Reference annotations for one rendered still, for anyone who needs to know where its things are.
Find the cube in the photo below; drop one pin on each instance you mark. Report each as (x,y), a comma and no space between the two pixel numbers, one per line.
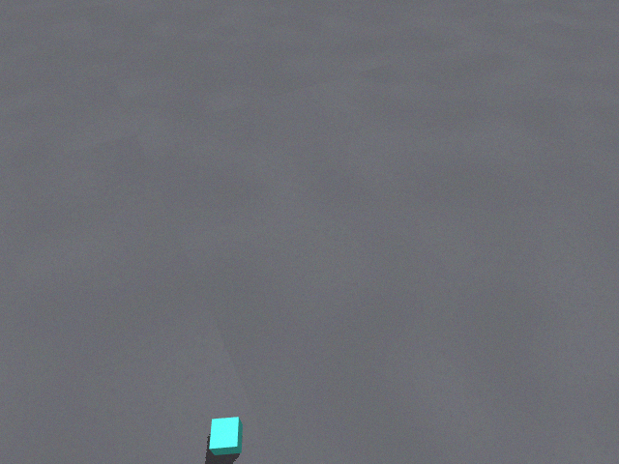
(226,436)

